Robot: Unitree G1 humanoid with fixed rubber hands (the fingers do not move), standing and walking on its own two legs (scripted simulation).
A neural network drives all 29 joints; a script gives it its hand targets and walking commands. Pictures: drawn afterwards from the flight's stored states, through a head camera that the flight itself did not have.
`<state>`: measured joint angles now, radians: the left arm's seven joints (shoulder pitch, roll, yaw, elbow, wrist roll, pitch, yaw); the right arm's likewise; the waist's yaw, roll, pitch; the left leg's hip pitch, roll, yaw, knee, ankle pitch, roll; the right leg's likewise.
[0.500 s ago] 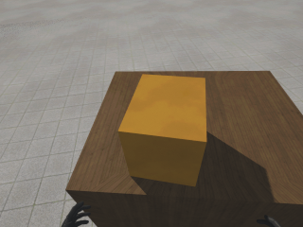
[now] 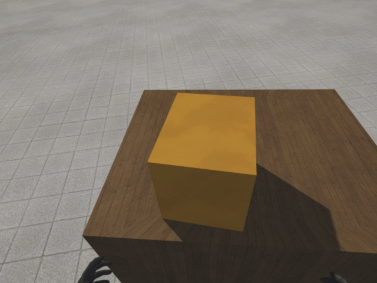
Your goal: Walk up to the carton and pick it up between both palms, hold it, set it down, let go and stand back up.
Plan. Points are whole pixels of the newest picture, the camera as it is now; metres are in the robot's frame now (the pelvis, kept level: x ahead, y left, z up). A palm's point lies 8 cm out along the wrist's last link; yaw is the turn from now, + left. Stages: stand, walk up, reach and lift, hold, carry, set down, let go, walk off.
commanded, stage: stand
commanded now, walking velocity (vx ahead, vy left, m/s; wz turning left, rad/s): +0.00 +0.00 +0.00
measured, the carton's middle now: (208, 158) +0.47 -0.04 -0.01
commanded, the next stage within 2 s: none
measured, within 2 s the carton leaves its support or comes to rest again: neither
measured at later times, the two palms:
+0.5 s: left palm out of the picture +0.15 +0.25 -0.08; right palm out of the picture +0.10 -0.29 -0.09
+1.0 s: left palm out of the picture +0.15 +0.25 -0.08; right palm out of the picture +0.10 -0.29 -0.09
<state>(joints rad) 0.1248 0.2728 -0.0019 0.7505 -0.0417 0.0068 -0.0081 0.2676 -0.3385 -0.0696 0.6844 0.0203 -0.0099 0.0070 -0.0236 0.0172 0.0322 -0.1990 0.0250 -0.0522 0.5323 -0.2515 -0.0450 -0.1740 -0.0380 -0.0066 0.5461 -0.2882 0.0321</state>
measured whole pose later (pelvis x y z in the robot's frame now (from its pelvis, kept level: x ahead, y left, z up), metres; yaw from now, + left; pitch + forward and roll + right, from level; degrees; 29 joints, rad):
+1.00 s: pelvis +0.00 +0.00 +0.00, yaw +0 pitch -5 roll +0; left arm 0.12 0.27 0.00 0.80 -0.04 0.00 -0.01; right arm 0.27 -0.34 -0.07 0.72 0.02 -0.01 0.01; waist -0.02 0.02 0.03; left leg -0.20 0.03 -0.05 0.53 -0.25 -0.04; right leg -0.17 -0.04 -0.01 0.55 -0.29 0.03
